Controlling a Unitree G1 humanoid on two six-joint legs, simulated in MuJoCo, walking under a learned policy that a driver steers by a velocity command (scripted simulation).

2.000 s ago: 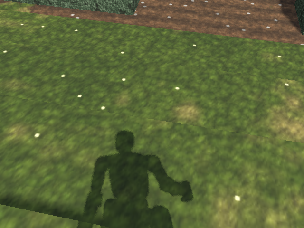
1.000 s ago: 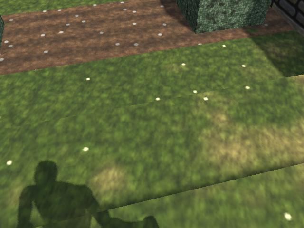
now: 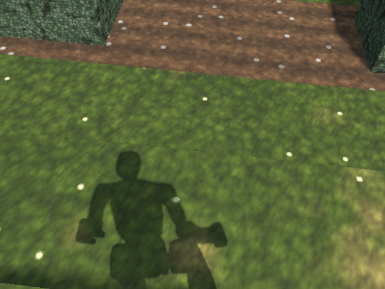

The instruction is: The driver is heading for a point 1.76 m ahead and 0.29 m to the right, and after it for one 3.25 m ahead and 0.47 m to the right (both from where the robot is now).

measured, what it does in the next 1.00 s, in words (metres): steps on the spot: right foot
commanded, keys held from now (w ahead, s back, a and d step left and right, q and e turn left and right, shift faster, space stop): no key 1.00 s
